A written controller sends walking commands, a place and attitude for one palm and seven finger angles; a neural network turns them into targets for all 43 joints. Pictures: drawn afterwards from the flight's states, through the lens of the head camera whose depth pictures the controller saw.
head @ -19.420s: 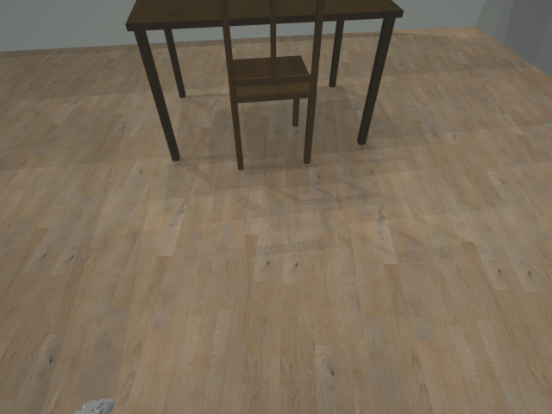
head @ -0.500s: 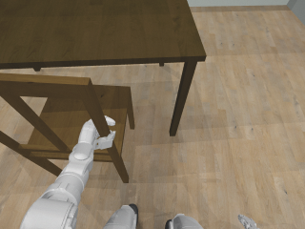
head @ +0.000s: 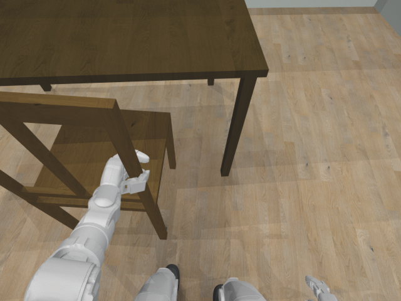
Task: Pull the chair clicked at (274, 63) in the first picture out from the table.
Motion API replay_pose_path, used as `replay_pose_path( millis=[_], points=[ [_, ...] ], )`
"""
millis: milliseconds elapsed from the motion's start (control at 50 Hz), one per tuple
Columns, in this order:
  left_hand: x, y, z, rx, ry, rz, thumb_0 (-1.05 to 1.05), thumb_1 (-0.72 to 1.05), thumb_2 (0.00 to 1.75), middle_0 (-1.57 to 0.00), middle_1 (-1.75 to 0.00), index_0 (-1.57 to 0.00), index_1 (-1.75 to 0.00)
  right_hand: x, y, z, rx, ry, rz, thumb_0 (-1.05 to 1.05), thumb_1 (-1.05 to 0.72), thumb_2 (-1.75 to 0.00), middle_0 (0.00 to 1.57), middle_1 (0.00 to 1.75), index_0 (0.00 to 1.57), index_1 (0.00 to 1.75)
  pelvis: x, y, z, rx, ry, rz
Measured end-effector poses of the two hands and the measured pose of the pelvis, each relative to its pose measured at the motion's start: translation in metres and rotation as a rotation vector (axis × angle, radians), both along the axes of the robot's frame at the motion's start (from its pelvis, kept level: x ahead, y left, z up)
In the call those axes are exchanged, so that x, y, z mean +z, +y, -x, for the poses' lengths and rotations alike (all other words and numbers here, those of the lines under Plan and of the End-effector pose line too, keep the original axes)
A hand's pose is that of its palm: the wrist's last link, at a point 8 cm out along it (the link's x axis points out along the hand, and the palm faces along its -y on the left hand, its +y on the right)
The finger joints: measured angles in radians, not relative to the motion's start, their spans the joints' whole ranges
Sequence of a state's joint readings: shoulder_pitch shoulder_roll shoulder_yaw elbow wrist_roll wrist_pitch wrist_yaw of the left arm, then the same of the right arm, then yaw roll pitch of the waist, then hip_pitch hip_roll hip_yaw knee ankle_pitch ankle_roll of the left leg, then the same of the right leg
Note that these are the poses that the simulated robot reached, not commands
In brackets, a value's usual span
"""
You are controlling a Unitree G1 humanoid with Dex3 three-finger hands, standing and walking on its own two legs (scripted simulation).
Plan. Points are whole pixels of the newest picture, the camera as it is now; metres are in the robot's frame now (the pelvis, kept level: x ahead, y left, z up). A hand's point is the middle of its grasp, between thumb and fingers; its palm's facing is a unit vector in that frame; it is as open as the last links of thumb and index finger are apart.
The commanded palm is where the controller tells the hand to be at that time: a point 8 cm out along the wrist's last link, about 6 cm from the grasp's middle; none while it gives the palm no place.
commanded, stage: step backward, pulling the chair out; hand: left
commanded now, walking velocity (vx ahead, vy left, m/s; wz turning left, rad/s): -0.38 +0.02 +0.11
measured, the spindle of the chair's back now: (53, 164) +0.41 +0.35 -0.05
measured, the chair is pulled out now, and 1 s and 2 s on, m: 0.15 0.21 0.35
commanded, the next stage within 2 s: none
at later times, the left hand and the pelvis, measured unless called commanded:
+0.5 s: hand (140, 184) +0.36 +0.14 -0.05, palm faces +0.03 -0.98 -0.21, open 6.1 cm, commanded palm +0.34 +0.19 -0.05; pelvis -0.02 -0.02 +0.00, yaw +3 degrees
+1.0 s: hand (141, 204) +0.31 +0.13 -0.05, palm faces +0.08 -0.98 -0.19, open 6.2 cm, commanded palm +0.29 +0.18 -0.05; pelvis -0.07 -0.03 +0.00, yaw +3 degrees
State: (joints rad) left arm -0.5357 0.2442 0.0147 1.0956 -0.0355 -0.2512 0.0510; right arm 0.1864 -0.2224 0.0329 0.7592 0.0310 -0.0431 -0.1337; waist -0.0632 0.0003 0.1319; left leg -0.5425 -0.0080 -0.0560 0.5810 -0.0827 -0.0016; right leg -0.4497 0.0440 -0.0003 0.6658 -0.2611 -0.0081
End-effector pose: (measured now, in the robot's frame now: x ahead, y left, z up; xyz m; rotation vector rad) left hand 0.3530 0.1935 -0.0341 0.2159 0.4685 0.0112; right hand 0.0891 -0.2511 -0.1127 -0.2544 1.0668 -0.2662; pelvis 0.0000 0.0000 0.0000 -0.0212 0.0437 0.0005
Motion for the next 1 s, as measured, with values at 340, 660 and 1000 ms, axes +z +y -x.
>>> replay_pose_path(
  millis=[340,660,1000],
  points=[
    [0.0,-0.002,0.013,0.033,0.003,0.001,0.06,0.54,0.78,-0.31,-1.22,-0.49,-1.44,-0.001,-0.019,0.005,0.04,0.046,0.022,0.01,-0.91,-0.9,0.2,0.3,0.2,0.3,0.002,-0.011,0.004,0.04,0.032,-0.02],
    [0.001,-0.003,0.027,0.058,0.02,0.021,0.09,0.55,0.78,-0.29,-1.21,-0.49,-1.44,0.002,-0.018,0.016,0.059,0.07,0.026,0.01,-0.91,-0.9,0.2,0.3,0.2,0.3,0.005,-0.009,0.025,0.095,0.043,-0.013],
    [0.003,-0.013,0.067,0.126,0.035,0.021,0.12,0.54,0.8,-0.32,-1.15,-0.49,-1.44,-0.017,-0.016,0.057,0.025,0.043,-0.097,0.01,-0.91,-0.9,0.2,0.3,0.2,0.3,0.002,-0.033,0.067,0.055,0.054,-0.011]
  ],
)
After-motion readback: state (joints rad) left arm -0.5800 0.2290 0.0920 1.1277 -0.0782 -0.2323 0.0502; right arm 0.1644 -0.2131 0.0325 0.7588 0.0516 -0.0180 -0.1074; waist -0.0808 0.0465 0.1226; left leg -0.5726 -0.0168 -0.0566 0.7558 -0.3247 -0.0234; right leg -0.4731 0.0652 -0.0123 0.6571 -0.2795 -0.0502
